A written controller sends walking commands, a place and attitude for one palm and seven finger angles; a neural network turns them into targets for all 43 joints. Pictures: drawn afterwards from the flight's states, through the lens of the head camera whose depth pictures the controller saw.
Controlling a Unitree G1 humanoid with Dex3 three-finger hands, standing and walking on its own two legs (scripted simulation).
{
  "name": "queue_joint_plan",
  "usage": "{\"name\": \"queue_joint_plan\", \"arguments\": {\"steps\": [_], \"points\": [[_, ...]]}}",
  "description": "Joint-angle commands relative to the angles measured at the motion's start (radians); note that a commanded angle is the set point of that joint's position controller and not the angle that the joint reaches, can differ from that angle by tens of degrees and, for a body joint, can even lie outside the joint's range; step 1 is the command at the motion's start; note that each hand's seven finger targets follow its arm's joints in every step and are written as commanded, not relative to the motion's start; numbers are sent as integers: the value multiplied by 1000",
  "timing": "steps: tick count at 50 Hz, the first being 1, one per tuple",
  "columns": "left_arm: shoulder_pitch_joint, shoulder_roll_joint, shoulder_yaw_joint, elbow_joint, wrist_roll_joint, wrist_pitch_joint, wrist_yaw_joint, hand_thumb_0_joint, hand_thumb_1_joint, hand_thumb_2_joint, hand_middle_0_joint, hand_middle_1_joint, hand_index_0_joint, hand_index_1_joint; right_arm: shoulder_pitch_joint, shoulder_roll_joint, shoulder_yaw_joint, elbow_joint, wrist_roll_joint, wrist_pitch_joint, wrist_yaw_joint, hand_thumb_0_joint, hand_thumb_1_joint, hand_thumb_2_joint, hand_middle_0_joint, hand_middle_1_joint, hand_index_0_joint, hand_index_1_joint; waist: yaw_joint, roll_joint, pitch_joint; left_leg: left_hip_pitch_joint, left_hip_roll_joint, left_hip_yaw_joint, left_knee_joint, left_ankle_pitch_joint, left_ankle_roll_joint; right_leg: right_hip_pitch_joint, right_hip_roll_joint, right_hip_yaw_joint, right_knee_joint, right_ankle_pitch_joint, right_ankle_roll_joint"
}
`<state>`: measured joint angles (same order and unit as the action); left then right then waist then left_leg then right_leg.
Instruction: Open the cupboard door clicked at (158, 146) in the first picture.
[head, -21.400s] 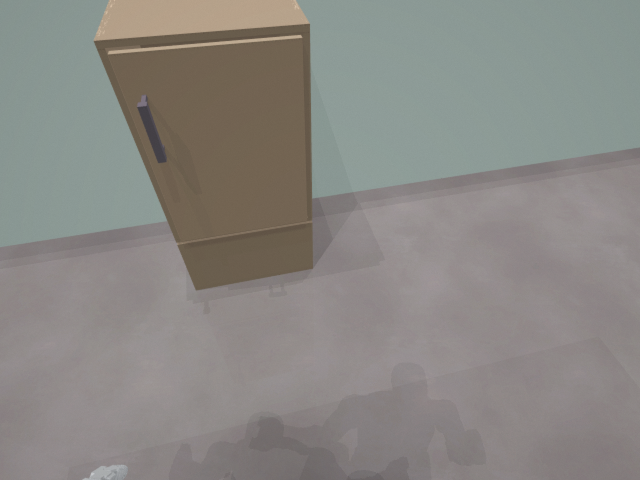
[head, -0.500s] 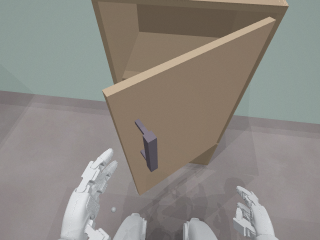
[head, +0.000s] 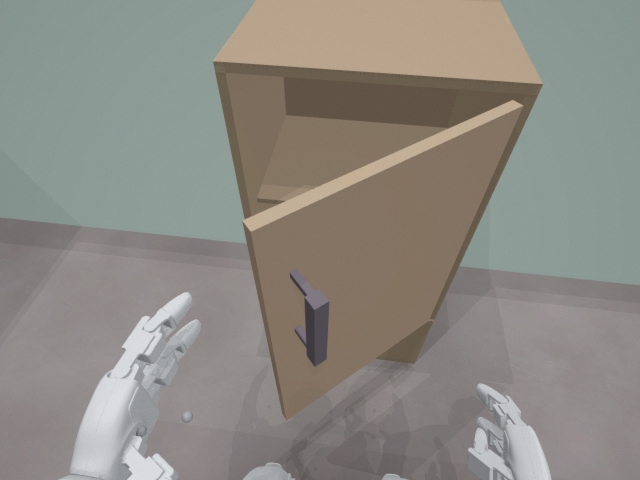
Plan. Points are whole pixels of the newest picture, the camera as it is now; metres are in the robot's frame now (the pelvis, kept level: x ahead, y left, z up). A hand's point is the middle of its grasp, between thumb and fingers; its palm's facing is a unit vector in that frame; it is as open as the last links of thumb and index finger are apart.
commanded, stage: draw the hand back to the body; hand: left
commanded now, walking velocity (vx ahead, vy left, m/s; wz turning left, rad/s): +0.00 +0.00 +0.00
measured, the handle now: (308, 319) +0.32 +0.04 +0.03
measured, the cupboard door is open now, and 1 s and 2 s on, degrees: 42 42 42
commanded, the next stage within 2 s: step back with the hand held close in 1.14 s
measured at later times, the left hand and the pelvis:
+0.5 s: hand (69, 338) +0.21 +0.23 +0.18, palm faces +0.31 -0.88 -0.37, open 12.2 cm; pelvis +0.03 +0.01 +0.06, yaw +0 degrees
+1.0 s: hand (15, 285) +0.22 +0.25 +0.24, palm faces +0.44 -0.81 -0.38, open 7.6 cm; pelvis +0.03 -0.01 +0.08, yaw -1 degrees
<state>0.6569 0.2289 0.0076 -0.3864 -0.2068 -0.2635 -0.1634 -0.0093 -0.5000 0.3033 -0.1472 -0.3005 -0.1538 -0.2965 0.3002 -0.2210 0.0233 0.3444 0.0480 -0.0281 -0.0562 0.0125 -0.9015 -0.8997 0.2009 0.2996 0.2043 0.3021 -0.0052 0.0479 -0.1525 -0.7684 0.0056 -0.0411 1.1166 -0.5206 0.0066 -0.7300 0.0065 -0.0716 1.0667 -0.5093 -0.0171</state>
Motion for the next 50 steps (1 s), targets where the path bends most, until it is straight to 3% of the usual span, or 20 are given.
{"name": "queue_joint_plan", "arguments": {"steps": [1, 3, 4, 6, 8, 12, 16, 18, 19, 23, 26, 32, 34, 38, 41, 44, 47, 50], "points": [[-7, 88, 88, -265, -39, -48, -13, 0, -395, 345, -154, -300, -154, -300, -94, -104, -48, -173, 4, -74, -6, 0, -900, -900, 200, 300, 200, 300, 4, 8, -79, 123, -19, -14, -247, 125, 15, 103, 29, 2, -222, 103, -4], [-9, 99, 102, -274, -46, -26, -21, 0, -325, 375, -156, -300, -156, -300, -93, -104, -45, -167, 7, -81, -7, 0, -900, -900, 200, 300, 200, 300, 0, 12, -65, 145, -17, -14, -260, 150, 15, 116, 31, -2, -235, 136, -2], [26, 230, 150, -327, 88, 56, 115, 0, -290, 390, -158, -300, -158, -300, -87, -96, -46, -179, -1, -58, -43, 0, -900, -900, 200, 300, 200, 300, 67, 21, -102, 171, 3, 1, -328, 156, 12, 175, 0, 57, -289, 143, -18], [58, 128, 91, -347, 125, 139, 213, 0, -220, 420, -160, -300, -160, -300, -84, -79, -24, -167, -9, -51, -57, 0, -900, -900, 200, 300, 200, 300, 39, 67, -37, 207, 0, -2, -354, 186, 10, 189, -4, 33, -310, 167, -15], [46, 123, 82, -336, 148, 186, 251, 0, -150, 450, -162, -300, -162, -300, -82, -83, -22, -150, -12, -42, -63, 0, -900, -900, 200, 300, 200, 300, 26, 12, -4, 244, 11, -8, -375, 222, 12, 205, -1, 20, -338, 193, -9], [-10, 171, 133, -342, 166, 213, 294, 0, -10, 510, -168, -300, -168, -300, -98, -92, -11, -118, -19, -58, -74, 0, -900, -900, 200, 300, 200, 300, 29, -9, 1, 319, 13, -10, -428, 260, 15, 278, -5, 18, -393, 225, -7], [-74, 192, 172, -332, 170, 214, 311, 0, 130, 570, -173, -300, -173, -300, -121, -95, -3, -83, -22, -83, -78, 0, -900, -900, 200, 300, 200, 300, 35, -3, 40, 381, 14, -15, -495, 252, 15, 333, -9, 19, -450, 221, -7], [-83, 201, 194, -340, 169, 211, 313, 0, 200, 600, -175, -300, -175, -300, -126, -93, 1, -62, -24, -99, -74, 0, -900, -900, 200, 300, 200, 300, 41, 25, 41, 417, 14, -15, -522, 294, 12, 369, -10, 18, -469, 258, -8], [-81, 206, 209, -329, 167, 211, 313, 0, 235, 615, -176, -300, -176, -300, -130, -92, 2, -51, -25, -104, -72, 0, -900, -900, 200, 300, 200, 300, 44, 5, 50, 425, 14, -12, -532, 314, 11, 389, -9, 16, -480, 276, -8], [-103, 222, 257, -323, 162, 204, 308, 0, 375, 675, -181, -300, -181, -300, -152, -93, 1, -13, -27, -124, -62, 0, -900, -900, 200, 300, 200, 300, 53, 26, 60, 487, 18, -6, -575, 425, 4, 456, -9, 18, -518, 353, -6], [-126, 235, 298, -296, 155, 197, 306, 0, 480, 720, -185, -300, -185, -300, -169, -97, -4, 11, -29, -131, -58, 0, -900, -900, 200, 300, 200, 300, 55, -14, 81, 512, 21, -2, -612, 432, 4, 492, -5, 17, -555, 376, -5], [-194, 278, 388, -299, 144, 178, 301, 0, 690, 810, -192, -300, -192, -300, -190, -98, -11, 50, -34, -137, -48, 0, -900, -900, 200, 300, 200, 300, 65, 24, 77, 572, 18, 16, -656, 503, 1, 559, -5, 26, -603, 446, -5], [-227, 297, 419, -297, 141, 170, 302, 0, 760, 840, -195, -300, -195, -300, -197, -99, -14, 59, -34, -136, -47, 0, -900, -900, 200, 300, 200, 300, 66, 9, 73, 588, 15, 23, -665, 483, 4, 568, -2, 28, -622, 443, -4], [-279, 332, 477, -293, 135, 152, 304, 0, 900, 900, -200, -300, -200, -300, -211, -101, -20, 79, -35, -142, -44, 0, -900, -900, 200, 300, 200, 300, 72, 43, 80, 609, 14, 29, -690, 491, 3, 595, -4, 33, -644, 458, -5], [-222, 254, 413, -211, 130, 159, 287, 0, 900, 900, -200, -300, -200, -300, -213, -106, -27, 90, -36, -136, -34, 0, -900, -900, 200, 300, 200, 300, 65, 9, 110, 622, 16, 39, -699, 504, 8, 594, -5, 32, -662, 475, 1], [-242, 276, 423, -225, 132, 151, 283, 0, 900, 900, -200, -300, -200, -300, -224, -111, -34, 89, -37, -128, -31, 0, -900, -900, 200, 300, 200, 300, 68, -27, 101, 629, 14, 42, -708, 475, 14, 603, -1, 39, -678, 459, 4], [-263, 305, 446, -263, 136, 141, 288, 0, 900, 900, -200, -300, -200, -300, -231, -107, -33, 93, -41, -133, -34, 0, -900, -900, 200, 300, 200, 300, 74, 9, 70, 644, 8, 45, -714, 473, 14, 629, -4, 45, -685, 466, 2], [-273, 327, 462, -276, 138, 135, 292, 0, 900, 900, -200, -300, -200, -300, -239, -104, -33, 100, -41, -141, -38, 0, -900, -900, 200, 300, 200, 300, 78, 29, 91, 648, 4, 48, -715, 460, 12, 627, -2, 50, -710, 457, -1]]}}
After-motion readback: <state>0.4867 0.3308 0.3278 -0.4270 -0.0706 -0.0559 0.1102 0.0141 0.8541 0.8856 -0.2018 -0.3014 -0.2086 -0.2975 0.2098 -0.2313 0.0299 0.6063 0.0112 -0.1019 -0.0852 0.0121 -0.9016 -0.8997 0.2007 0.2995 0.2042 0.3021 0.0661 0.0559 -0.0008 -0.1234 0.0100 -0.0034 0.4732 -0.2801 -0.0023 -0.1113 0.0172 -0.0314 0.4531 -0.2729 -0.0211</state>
